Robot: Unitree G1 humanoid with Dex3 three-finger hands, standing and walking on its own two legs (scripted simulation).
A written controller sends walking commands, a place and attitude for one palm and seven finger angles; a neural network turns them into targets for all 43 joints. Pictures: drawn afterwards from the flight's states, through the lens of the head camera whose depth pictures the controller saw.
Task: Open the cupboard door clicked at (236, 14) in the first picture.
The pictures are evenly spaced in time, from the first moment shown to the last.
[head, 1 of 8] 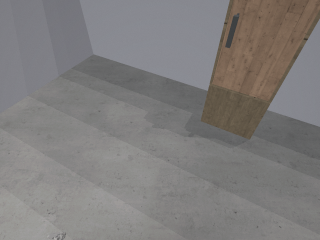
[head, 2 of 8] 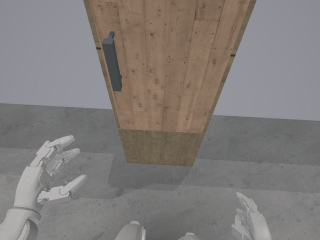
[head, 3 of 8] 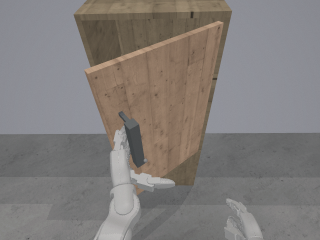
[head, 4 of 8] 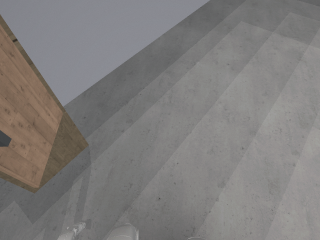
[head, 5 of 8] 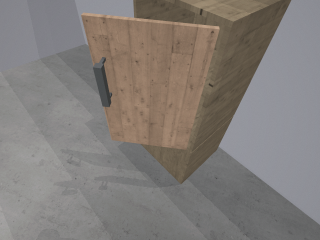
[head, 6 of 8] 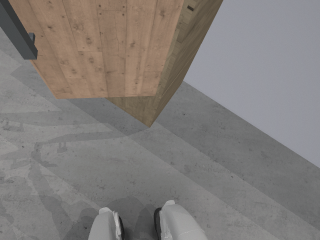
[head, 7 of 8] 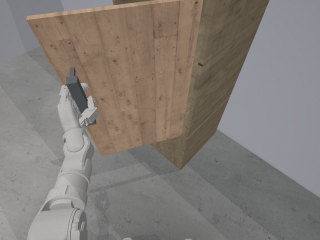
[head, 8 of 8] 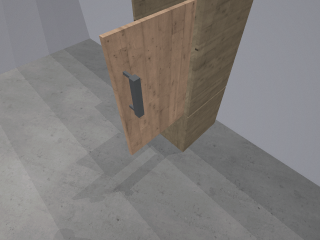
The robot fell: no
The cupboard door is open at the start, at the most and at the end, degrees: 0 91 90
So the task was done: yes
